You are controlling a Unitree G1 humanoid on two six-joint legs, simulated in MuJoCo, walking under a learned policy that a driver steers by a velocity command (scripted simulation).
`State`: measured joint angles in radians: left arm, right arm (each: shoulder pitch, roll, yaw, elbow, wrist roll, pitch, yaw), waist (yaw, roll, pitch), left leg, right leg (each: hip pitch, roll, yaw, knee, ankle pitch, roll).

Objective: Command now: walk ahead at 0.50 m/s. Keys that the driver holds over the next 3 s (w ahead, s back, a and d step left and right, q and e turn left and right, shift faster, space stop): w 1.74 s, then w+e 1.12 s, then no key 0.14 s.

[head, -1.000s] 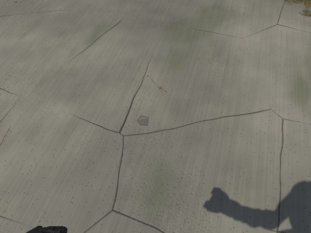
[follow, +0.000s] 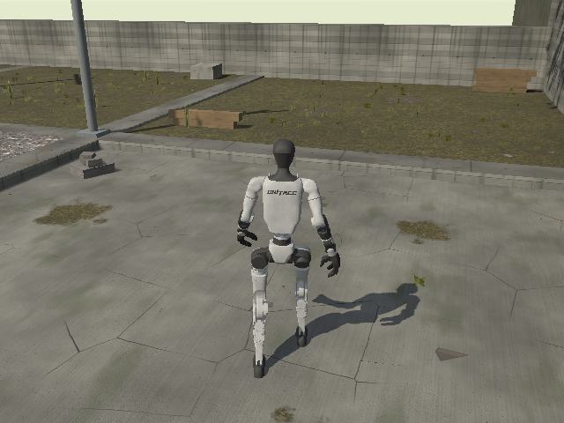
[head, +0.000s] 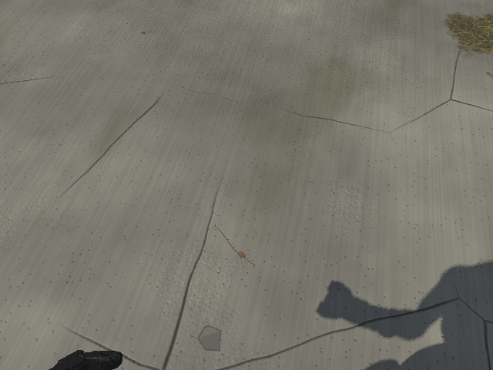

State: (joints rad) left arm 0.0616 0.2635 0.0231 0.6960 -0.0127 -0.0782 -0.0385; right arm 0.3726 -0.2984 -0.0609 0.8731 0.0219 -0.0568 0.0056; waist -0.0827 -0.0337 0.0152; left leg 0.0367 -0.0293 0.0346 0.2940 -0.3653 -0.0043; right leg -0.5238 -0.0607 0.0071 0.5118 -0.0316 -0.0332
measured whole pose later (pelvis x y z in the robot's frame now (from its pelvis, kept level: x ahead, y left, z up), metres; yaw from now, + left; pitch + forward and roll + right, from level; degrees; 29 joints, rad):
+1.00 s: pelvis +0.54 +0.02 +0.01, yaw +0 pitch +2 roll +2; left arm 0.06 0.26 0.04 0.78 -0.01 -0.07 -0.02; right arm 0.35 -0.27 -0.05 0.93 0.01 -0.07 0.00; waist -0.08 -0.04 0.02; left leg 0.03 -0.06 0.05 0.20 -0.26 0.04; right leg -0.62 -0.10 0.02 0.57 0.06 0.00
